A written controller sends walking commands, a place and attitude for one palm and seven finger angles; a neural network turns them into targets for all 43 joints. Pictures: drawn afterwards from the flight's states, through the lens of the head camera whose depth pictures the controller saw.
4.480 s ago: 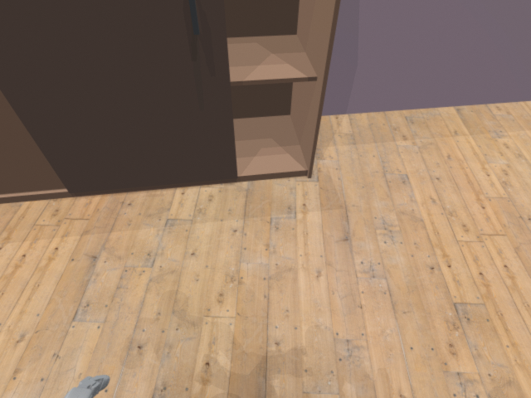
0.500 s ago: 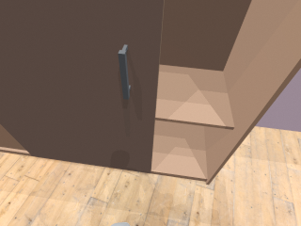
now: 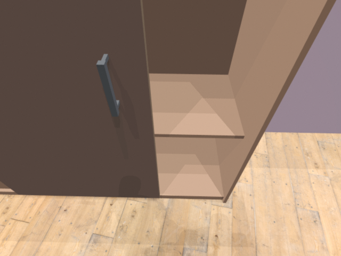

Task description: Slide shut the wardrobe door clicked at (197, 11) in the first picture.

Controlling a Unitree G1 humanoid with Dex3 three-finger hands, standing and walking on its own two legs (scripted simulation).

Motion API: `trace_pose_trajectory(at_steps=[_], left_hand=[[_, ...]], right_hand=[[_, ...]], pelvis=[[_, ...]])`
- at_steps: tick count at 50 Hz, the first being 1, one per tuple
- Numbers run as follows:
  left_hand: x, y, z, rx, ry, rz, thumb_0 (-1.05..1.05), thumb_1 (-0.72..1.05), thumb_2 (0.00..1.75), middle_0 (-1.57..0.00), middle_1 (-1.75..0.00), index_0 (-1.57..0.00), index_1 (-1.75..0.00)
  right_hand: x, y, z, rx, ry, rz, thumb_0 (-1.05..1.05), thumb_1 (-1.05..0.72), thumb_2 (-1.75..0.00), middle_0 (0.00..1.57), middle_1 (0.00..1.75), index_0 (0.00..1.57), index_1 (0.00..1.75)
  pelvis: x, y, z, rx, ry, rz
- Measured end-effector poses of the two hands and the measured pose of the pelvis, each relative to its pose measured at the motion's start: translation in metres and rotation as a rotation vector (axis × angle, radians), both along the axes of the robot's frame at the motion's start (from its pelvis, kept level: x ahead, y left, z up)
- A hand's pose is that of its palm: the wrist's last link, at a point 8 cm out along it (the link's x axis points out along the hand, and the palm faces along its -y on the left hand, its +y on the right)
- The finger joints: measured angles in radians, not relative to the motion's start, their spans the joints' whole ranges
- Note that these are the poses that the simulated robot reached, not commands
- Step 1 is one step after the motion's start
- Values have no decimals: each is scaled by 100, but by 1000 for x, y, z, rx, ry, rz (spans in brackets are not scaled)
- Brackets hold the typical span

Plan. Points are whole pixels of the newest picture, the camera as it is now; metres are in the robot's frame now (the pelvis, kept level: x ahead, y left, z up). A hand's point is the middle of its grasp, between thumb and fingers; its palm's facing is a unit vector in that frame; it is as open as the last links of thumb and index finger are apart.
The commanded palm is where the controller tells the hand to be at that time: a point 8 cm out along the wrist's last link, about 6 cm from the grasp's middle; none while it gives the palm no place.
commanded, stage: come to a stop and stand still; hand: left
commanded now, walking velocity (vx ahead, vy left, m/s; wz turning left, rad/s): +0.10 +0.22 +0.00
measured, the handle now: (110, 87) +0.51 +0.19 +0.12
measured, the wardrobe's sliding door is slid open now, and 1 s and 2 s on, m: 0.38 0.38 0.38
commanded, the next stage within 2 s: look again from close up in 0.98 s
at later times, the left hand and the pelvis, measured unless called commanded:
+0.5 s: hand out of the picture -0.01 +0.22 -0.18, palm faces +0.11 -0.96 -0.24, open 7.4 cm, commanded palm none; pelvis +0.00 +0.03 +0.00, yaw +1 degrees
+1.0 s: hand out of the picture +0.01 +0.21 -0.17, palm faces +0.01 -0.98 -0.21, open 7.4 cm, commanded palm none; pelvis +0.01 +0.04 +0.01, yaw +1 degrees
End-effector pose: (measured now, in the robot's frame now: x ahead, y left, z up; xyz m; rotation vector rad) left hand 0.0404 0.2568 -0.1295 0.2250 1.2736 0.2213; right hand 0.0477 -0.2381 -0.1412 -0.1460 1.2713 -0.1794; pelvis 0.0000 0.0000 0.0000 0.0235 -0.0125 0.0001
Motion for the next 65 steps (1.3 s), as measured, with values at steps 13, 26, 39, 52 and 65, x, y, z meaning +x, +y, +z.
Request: trace_pose_trajectory(at_steps=[13,26,39,52,65], left_hand=[[-26,-44,19,-32,56,35,1,91,90,-21,-30,-20,-30],[-64,13,-15,-64,160,114,1,90,90,-21,-30,-20,-30],[-40,8,-1,-67,107,56,0,91,90,-20,-30,-19,-30],[-36,2,-8,-84,97,-13,1,91,90,-20,-30,-20,-30],[-36,16,-7,-83,54,-9,1,91,90,-20,-30,-20,-30]], right_hand=[[-66,-14,-1,65,208,-15,0,-91,-90,20,30,19,30],[9,35,10,-23,18,76,0,-91,-90,19,30,19,30],[24,59,-1,40,-32,53,-1,-94,-90,20,30,20,30],[-35,48,4,12,90,29,0,-92,-90,20,30,20,30],[-62,79,-2,64,116,31,1,-91,-90,20,30,20,30]], pelvis=[[5,-16,16,14,20,14],[4,31,2,-6,0,15],[9,43,7,0,-3,12],[5,39,7,-27,8,12],[-3,50,5,-22,-13,13]])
